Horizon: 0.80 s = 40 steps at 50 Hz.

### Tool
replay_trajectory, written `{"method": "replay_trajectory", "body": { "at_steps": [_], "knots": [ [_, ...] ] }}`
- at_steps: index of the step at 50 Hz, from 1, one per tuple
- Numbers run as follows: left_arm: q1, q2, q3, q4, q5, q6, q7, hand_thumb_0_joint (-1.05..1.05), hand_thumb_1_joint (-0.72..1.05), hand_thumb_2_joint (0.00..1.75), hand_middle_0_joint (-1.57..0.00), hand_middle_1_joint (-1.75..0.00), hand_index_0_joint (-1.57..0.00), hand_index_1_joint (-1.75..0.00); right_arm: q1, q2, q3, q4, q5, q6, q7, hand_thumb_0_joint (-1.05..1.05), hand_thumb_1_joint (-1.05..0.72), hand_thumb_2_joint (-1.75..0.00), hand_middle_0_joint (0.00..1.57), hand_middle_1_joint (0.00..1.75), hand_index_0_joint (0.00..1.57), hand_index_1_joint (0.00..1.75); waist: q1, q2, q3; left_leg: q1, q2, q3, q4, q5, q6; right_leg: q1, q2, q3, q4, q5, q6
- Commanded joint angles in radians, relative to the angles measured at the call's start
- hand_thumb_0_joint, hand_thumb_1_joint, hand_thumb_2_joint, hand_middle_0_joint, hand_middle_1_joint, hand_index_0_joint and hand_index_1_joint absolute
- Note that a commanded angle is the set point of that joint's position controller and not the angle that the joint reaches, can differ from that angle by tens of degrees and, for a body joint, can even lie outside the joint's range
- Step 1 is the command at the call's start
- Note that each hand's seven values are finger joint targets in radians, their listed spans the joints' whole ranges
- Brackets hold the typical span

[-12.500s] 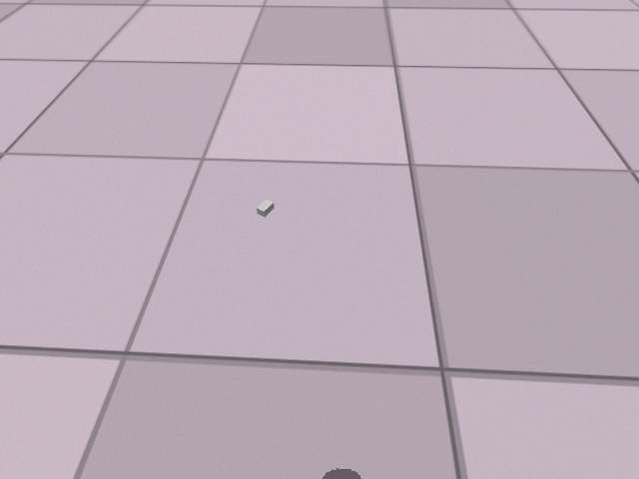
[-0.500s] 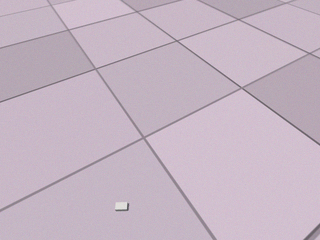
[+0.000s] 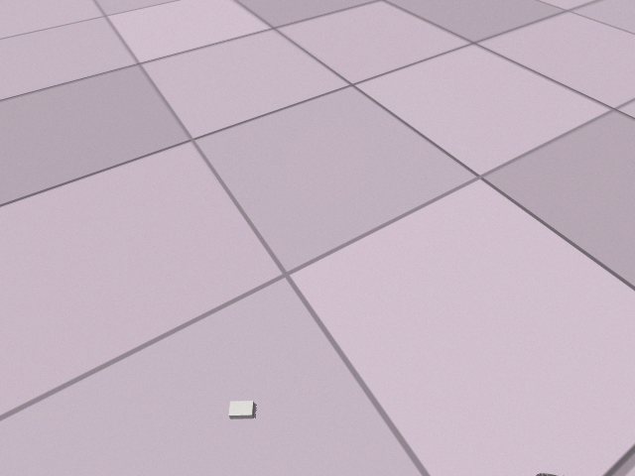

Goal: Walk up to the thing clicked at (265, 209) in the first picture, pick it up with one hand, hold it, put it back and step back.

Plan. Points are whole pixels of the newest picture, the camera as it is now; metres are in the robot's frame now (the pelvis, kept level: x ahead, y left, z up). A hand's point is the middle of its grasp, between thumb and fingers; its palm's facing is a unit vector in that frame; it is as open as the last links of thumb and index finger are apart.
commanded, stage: walk up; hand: left
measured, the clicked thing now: (241, 409) +0.44 +0.26 -0.76
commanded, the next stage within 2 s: stand in 0.22 s
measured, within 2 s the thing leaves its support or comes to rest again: neither
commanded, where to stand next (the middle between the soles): +0.06 +0.02 m, yaw +1 degrees
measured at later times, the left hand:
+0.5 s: hand out of the picture +0.07 +0.24 -0.15, palm faces -0.04 -0.94 -0.34, open 7.4 cm
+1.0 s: hand out of the picture +0.04 +0.23 -0.14, palm faces -0.02 -0.93 -0.36, open 7.4 cm
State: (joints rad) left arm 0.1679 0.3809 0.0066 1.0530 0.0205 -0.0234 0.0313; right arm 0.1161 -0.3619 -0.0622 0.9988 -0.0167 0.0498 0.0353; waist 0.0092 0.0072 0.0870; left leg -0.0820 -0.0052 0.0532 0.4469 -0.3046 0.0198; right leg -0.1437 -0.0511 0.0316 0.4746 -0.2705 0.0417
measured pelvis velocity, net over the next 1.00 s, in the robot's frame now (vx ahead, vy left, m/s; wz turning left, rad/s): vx -0.02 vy -0.02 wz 0.02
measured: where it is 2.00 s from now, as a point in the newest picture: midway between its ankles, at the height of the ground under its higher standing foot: outside the picture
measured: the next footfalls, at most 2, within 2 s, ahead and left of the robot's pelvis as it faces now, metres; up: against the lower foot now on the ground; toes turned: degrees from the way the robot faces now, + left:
left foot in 1.54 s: -0.08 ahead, +0.13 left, +0.00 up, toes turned +0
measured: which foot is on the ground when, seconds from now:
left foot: down 0.00-1.00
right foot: down 0.00-1.00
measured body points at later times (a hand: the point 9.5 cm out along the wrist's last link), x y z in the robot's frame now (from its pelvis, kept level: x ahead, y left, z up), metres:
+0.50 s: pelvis -0.01 -0.01 +0.01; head +0.00 +0.00 +0.46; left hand +0.08 +0.29 -0.12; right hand +0.07 -0.30 -0.12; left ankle -0.04 +0.11 -0.74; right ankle -0.01 -0.15 -0.74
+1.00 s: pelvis -0.02 -0.02 +0.01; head -0.02 -0.03 +0.46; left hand +0.04 +0.28 -0.12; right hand +0.05 -0.32 -0.13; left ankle -0.04 +0.11 -0.74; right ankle -0.01 -0.15 -0.74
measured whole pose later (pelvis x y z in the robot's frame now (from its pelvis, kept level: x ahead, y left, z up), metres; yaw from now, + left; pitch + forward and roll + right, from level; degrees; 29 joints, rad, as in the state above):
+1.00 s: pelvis -0.02 -0.02 +0.01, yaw +1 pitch -3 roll +0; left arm 0.12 0.35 0.00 1.13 0.01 -0.01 0.00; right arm 0.12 -0.35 -0.01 1.13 -0.01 -0.01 0.01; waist -0.01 0.01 0.06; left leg -0.06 0.03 0.03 0.30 -0.18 -0.02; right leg -0.11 -0.02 0.00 0.31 -0.15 0.02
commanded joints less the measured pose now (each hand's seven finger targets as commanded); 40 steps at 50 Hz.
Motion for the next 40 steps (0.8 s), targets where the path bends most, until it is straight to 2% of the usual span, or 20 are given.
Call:
{"method": "replay_trajectory", "body": {
  "at_steps": [1, 4, 9, 10, 11, 14, 16, 19, 20, 29, 40],
  "knots": [
    [0.004, 0.248, 0.055, -0.058, 0.001, -0.026, 0.015, 0.0, 0.9, 0.9, -0.2, -0.3, -0.2, -0.3, -0.049, -0.215, -0.055, -0.083, 0.0, -0.025, -0.011, 0.0, -0.9, -0.9, 0.2, 0.3, 0.2, 0.3, 0.005, -0.014, -0.081, -0.042, 0.096, -0.086, -0.061, 0.186, 0.043, 0.036, -0.087, 0.077, -0.065, 0.283, -0.11],
    [-0.01, 0.26, 0.057, -0.066, 0.0, -0.029, 0.014, 0.0, 0.9, 0.9, -0.2, -0.3, -0.2, -0.3, -0.036, -0.206, -0.05, -0.077, -0.001, -0.026, -0.008, 0.0, -0.9, -0.9, 0.2, 0.3, 0.2, 0.3, -0.001, -0.038, -0.079, -0.009, 0.081, -0.087, -0.049, 0.156, 0.026, -0.015, -0.12, 0.123, -0.097, 0.258, -0.127],
    [-0.031, 0.239, 0.051, -0.072, 0.002, -0.028, 0.012, 0.0, 0.9, 0.9, -0.2, -0.3, -0.2, -0.3, -0.016, -0.224, -0.056, -0.066, -0.003, -0.03, -0.008, 0.0, -0.9, -0.9, 0.2, 0.3, 0.2, 0.3, -0.015, -0.038, -0.087, 0.008, 0.11, -0.104, -0.08, 0.213, 0.047, -0.019, -0.075, 0.069, -0.065, 0.263, -0.101],
    [-0.02, 0.233, 0.051, -0.068, 0.0, -0.027, 0.011, 0.0, 0.9, 0.9, -0.2, -0.3, -0.2, -0.3, -0.021, -0.227, -0.056, -0.063, -0.001, -0.032, -0.01, 0.0, -0.9, -0.9, 0.2, 0.3, 0.2, 0.3, -0.007, -0.018, -0.091, 0.015, 0.117, -0.109, -0.091, 0.225, 0.053, -0.016, -0.063, 0.051, -0.053, 0.27, -0.095],
    [-0.073, 0.179, 0.026, -0.052, -0.014, -0.015, -0.002, 0.0, 0.9, 0.9, -0.2, -0.3, -0.2, -0.3, -0.035, -0.187, -0.026, -0.037, 0.014, -0.049, -0.02, 0.0, -0.9, -0.9, 0.2, 0.3, 0.2, 0.3, -0.03, -0.054, -0.078, 0.021, 0.148, -0.144, -0.145, 0.311, 0.037, -0.027, -0.06, 0.045, -0.089, 0.32, -0.066],
    [-0.066, 0.175, 0.025, -0.05, -0.018, -0.007, -0.011, 0.0, 0.9, 0.9, -0.2, -0.3, -0.2, -0.3, -0.027, -0.217, -0.024, -0.012, 0.012, -0.066, -0.032, 0.0, -0.9, -0.9, 0.2, 0.3, 0.2, 0.3, -0.021, -0.004, -0.109, 0.055, 0.153, -0.128, -0.145, 0.408, 0.021, 0.02, -0.061, 0.044, -0.099, 0.347, -0.055],
    [-0.053, 0.176, 0.026, -0.032, -0.019, -0.004, -0.012, 0.0, 0.9, 0.9, -0.2, -0.3, -0.2, -0.3, -0.041, -0.215, -0.02, 0.004, 0.012, -0.067, -0.037, 0.0, -0.9, -0.9, 0.2, 0.3, 0.2, 0.3, -0.011, 0.015, -0.118, 0.065, 0.149, -0.117, -0.149, 0.428, 0.015, 0.053, -0.068, 0.041, -0.113, 0.365, -0.055],
    [-0.06, 0.186, 0.026, -0.019, -0.016, -0.003, -0.015, 0.0, 0.9, 0.9, -0.2, -0.3, -0.2, -0.3, -0.038, -0.205, -0.008, 0.015, 0.013, -0.071, -0.039, 0.0, -0.9, -0.9, 0.2, 0.3, 0.2, 0.3, -0.014, 0.021, -0.102, 0.026, 0.139, -0.11, -0.18, 0.354, 0.003, 0.074, -0.071, 0.047, -0.143, 0.327, -0.054],
    [-0.058, 0.185, 0.026, -0.015, -0.013, -0.004, -0.016, 0.0, 0.9, 0.9, -0.2, -0.3, -0.2, -0.3, -0.052, -0.209, -0.01, 0.021, 0.013, -0.072, -0.04, 0.0, -0.9, -0.9, 0.2, 0.3, 0.2, 0.3, -0.008, 0.025, -0.107, 0.033, 0.14, -0.109, -0.181, 0.34, 0.003, 0.078, -0.073, 0.046, -0.147, 0.325, -0.053],
    [-0.081, 0.186, 0.029, 0.001, -0.009, -0.007, -0.019, 0.0, 0.9, 0.9, -0.2, -0.3, -0.2, -0.3, -0.049, -0.192, -0.001, 0.055, 0.011, -0.078, -0.039, 0.0, -0.9, -0.9, 0.2, 0.3, 0.2, 0.3, -0.011, 0.011, -0.076, 0.005, 0.134, -0.109, -0.215, 0.227, -0.007, 0.058, -0.081, 0.062, -0.198, 0.254, -0.055],
    [-0.097, 0.181, 0.031, 0.004, -0.01, -0.014, -0.02, 0.0, 0.9, 0.9, -0.2, -0.3, -0.2, -0.3, -0.034, -0.194, 0.002, 0.072, 0.008, -0.08, -0.039, 0.0, -0.9, -0.9, 0.2, 0.3, 0.2, 0.3, -0.02, -0.013, -0.112, 0.033, 0.142, -0.107, -0.194, 0.251, -0.009, 0.06, -0.087, 0.063, -0.203, 0.286, -0.061]
  ]
}}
